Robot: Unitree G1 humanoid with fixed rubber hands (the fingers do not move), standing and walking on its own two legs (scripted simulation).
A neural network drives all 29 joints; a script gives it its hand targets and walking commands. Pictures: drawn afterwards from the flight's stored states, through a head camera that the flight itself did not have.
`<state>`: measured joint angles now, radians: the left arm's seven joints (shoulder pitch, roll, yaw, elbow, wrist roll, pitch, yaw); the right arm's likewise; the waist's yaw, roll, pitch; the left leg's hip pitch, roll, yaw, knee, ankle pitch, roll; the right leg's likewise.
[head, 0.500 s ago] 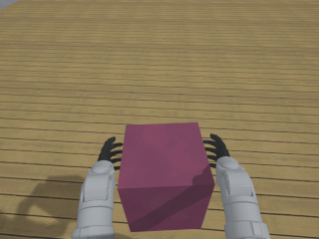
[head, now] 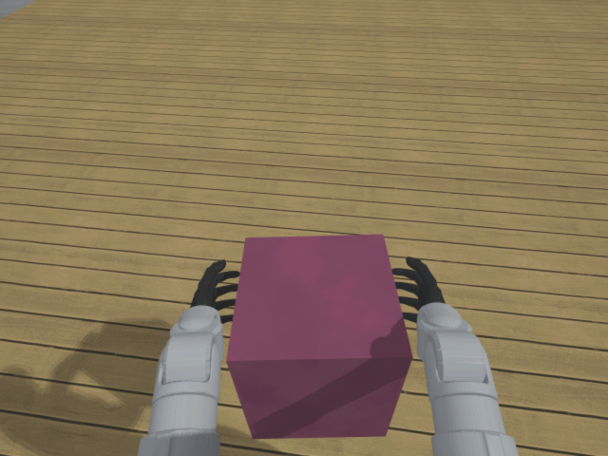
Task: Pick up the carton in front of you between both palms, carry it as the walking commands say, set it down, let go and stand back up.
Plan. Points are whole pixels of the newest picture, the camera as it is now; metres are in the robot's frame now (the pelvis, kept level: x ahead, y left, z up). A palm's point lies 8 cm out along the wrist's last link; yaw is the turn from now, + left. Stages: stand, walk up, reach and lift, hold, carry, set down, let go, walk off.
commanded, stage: hold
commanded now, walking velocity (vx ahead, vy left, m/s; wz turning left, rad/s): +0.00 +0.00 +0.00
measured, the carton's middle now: (316, 338) +0.29 -0.01 -0.07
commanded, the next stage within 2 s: set down in 0.28 s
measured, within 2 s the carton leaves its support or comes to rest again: neither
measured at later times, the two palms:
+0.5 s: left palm (201, 317) +0.28 +0.14 +0.04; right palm (415, 280) +0.32 -0.15 +0.04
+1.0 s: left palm (236, 337) +0.35 +0.13 -0.16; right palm (392, 314) +0.39 -0.16 -0.17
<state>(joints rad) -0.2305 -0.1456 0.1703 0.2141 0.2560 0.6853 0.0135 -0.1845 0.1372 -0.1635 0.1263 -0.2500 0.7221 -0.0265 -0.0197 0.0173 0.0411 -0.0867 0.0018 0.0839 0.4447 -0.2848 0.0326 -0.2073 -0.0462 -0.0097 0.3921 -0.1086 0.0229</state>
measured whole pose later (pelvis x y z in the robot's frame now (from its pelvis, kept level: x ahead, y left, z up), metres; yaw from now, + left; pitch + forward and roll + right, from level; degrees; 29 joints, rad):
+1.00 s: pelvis -0.03 -0.04 -0.09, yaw +8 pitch +31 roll +2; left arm -0.64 -0.17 0.41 0.49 0.22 0.19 0.07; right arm -0.65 0.09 -0.40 0.47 -0.26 0.21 0.01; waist -0.04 0.05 -0.01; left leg -1.16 -0.08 -0.09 1.00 -0.39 -0.03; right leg -1.24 0.03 0.09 0.97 -0.26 0.03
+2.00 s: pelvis -0.07 -0.06 -0.32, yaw +14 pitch +46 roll +6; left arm -1.30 0.01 0.45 0.77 0.14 0.27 0.18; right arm -1.32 -0.20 -0.42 0.77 -0.22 0.32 0.00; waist -0.11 0.09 0.11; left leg -2.07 -0.19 -0.05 1.88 -0.62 -0.10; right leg -2.19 0.09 0.13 1.86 -0.46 0.06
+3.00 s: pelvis -0.08 -0.06 -0.39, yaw +14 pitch +37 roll +1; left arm -1.56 0.11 0.37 0.96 0.13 0.21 0.11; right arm -1.50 -0.36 -0.53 0.94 -0.20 0.25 0.17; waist -0.15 0.07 0.42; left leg -2.15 -0.22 -0.06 2.17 -0.67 -0.09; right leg -2.22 0.01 0.06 2.12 -0.54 0.03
